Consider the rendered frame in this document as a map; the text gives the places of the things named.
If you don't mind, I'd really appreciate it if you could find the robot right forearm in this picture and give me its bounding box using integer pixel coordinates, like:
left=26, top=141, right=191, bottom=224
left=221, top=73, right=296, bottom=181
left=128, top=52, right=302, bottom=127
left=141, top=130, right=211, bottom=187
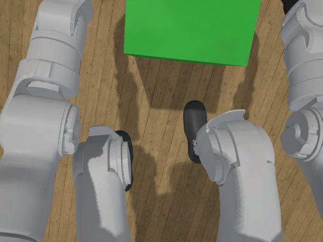
left=280, top=0, right=323, bottom=112

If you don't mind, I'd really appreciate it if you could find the right robot hand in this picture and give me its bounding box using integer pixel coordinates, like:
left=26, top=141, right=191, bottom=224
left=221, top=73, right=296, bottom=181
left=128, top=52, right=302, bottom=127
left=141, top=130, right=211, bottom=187
left=281, top=0, right=299, bottom=15

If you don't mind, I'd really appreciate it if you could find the robot right foot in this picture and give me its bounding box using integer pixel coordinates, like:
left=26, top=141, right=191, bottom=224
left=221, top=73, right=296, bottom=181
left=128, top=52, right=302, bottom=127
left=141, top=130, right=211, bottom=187
left=183, top=100, right=207, bottom=164

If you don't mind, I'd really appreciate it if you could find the left robot upper arm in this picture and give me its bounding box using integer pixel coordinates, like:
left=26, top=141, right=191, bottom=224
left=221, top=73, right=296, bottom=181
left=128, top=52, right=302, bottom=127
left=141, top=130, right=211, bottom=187
left=0, top=93, right=81, bottom=242

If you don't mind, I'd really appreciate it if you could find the robot left forearm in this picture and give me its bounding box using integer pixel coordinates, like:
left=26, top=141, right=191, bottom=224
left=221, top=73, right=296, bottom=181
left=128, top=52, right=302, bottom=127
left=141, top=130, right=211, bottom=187
left=0, top=0, right=93, bottom=148

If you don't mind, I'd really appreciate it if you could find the carton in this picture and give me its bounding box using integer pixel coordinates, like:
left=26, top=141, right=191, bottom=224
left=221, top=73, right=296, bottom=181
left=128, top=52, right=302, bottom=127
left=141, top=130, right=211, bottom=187
left=124, top=0, right=261, bottom=67

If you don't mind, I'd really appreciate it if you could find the right robot upper arm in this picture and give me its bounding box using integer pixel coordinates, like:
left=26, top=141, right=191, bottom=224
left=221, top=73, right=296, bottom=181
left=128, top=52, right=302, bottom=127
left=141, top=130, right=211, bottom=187
left=280, top=107, right=323, bottom=221

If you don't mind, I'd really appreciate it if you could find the robot left thigh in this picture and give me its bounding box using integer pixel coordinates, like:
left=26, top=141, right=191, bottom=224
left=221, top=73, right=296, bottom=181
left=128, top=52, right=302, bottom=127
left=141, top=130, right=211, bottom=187
left=74, top=134, right=132, bottom=242

